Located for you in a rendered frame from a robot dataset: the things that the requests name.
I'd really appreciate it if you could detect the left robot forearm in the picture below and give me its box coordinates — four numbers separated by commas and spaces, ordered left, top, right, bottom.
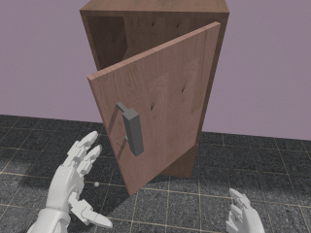
26, 208, 71, 233

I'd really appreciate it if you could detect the cupboard door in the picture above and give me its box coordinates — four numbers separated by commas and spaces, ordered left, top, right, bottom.
86, 21, 221, 196

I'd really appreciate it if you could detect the right robot hand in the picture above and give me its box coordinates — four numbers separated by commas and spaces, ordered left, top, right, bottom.
225, 188, 265, 233

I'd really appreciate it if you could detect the left robot hand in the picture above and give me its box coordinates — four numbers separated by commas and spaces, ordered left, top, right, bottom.
46, 131, 113, 229

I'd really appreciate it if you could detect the handle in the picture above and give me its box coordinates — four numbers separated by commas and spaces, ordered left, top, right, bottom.
116, 102, 144, 156

